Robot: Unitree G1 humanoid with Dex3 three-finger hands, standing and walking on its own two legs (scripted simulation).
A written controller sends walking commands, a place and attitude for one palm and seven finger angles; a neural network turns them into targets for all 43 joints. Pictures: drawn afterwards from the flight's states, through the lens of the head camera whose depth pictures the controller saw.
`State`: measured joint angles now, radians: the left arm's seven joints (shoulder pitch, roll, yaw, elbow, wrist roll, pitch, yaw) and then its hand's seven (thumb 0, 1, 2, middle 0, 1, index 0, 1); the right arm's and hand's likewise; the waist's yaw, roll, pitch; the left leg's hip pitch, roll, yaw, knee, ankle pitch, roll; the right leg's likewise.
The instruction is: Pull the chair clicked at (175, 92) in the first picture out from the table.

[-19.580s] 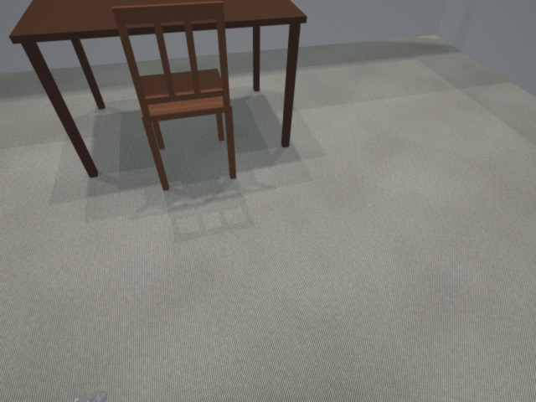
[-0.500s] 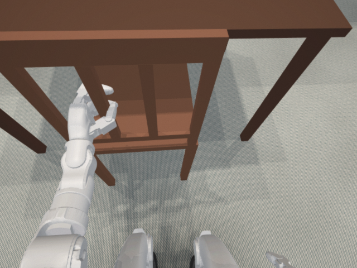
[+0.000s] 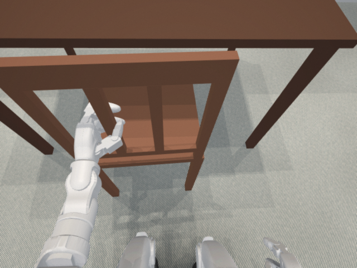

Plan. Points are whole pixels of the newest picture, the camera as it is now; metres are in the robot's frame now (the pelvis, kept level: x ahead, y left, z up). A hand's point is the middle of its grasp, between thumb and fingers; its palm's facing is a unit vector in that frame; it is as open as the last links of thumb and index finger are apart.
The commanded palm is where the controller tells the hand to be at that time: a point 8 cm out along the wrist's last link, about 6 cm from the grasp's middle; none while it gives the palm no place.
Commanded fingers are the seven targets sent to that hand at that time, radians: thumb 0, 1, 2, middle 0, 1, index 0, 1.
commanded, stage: hook a spindle and tug to test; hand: left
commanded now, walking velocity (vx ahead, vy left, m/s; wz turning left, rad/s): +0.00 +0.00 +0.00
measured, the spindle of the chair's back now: (110, 125) +0.43 +0.16 +0.01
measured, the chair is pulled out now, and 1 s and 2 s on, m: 0.03 0.14 0.21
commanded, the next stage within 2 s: step backward, pulling the chair out in 0.12 s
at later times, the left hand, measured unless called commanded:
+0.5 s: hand (118, 141) +0.37 +0.13 +0.04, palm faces +0.01 -0.99 -0.14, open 5.9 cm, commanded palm +0.35 +0.18 +0.04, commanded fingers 0.00 0.90 0.90 -0.50 -1.45 -0.50 -1.45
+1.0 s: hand (124, 181) +0.29 +0.11 +0.04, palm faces -0.03 -0.99 -0.14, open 5.5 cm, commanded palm +0.28 +0.16 +0.04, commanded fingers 0.00 0.90 0.90 -0.50 -1.45 -0.50 -1.45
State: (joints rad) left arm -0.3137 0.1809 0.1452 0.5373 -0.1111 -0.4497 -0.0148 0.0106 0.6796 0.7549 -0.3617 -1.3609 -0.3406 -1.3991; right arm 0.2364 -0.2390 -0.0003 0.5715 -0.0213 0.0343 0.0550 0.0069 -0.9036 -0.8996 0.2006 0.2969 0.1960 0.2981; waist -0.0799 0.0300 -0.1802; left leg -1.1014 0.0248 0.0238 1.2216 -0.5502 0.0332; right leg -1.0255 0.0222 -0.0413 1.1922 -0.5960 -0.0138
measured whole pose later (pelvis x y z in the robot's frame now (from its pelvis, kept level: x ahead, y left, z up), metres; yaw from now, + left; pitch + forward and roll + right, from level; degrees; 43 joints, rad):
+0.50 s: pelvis +0.01 +0.01 +0.08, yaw +0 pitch +12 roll -1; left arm -0.36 0.17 0.04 0.80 -0.06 -0.15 0.09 0.09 0.66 0.75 -0.30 -1.10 -0.42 -1.44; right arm 0.28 -0.23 0.04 0.60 0.05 0.15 -0.09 0.01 -0.90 -0.90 0.20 0.30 0.20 0.30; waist -0.09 0.02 -0.04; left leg -0.56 0.01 0.05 0.71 -0.34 0.04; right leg -0.51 0.01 -0.01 0.69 -0.37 0.01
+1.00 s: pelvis -0.05 +0.00 +0.10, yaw -1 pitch +4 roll -1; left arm -0.36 0.14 -0.01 0.90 -0.09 -0.20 0.09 0.07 0.67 0.72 -0.24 -1.10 -0.49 -1.44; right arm 0.18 -0.24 0.02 0.65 0.05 0.12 -0.10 0.01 -0.90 -0.90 0.20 0.30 0.20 0.30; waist -0.06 0.05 0.10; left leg -0.41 0.03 0.06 0.51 -0.17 0.02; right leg -0.35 0.03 -0.02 0.47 -0.19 -0.01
